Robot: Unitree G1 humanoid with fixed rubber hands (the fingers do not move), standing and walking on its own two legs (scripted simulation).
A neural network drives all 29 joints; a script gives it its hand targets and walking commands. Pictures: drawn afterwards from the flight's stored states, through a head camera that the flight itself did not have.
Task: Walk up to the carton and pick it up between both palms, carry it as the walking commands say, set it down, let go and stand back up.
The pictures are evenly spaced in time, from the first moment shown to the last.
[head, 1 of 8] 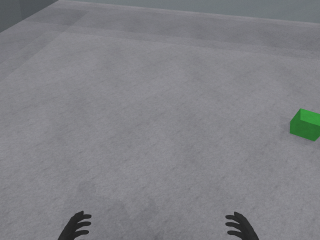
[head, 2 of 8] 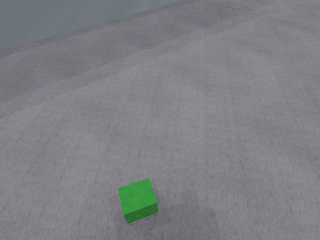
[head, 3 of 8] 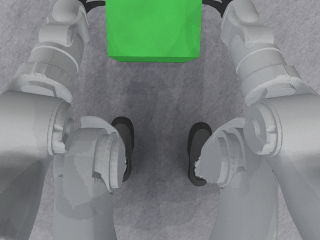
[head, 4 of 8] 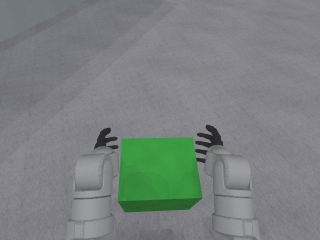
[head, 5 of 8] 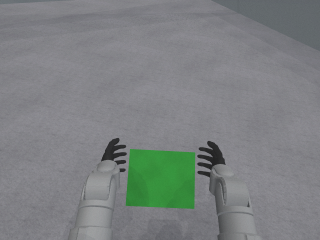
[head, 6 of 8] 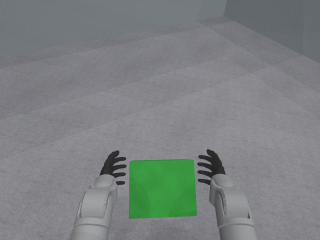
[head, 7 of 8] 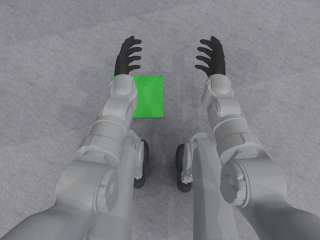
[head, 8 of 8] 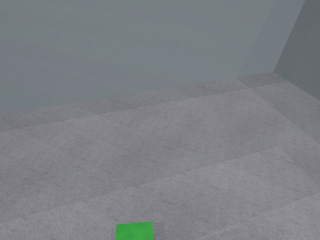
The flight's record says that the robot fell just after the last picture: no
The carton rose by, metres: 0.67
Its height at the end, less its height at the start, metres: +0.00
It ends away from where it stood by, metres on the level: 7.99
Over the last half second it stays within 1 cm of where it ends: yes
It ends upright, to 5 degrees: yes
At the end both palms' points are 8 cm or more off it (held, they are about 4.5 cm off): yes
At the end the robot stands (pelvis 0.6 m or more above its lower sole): yes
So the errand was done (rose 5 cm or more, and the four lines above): yes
